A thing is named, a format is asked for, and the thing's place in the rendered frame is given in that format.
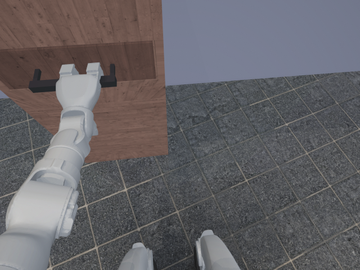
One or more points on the cabinet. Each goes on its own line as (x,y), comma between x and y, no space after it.
(132,117)

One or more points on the left robot shin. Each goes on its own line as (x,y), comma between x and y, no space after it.
(138,245)

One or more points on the drawer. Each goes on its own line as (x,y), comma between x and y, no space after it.
(132,60)

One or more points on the robot right thigh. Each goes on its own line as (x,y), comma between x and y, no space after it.
(213,254)

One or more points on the left robot hand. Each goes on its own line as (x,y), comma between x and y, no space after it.
(74,89)

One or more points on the robot left forearm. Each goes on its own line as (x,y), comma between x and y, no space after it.
(65,156)

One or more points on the handle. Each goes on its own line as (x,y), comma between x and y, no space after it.
(38,85)

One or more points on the left robot upper arm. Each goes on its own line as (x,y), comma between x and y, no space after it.
(43,212)

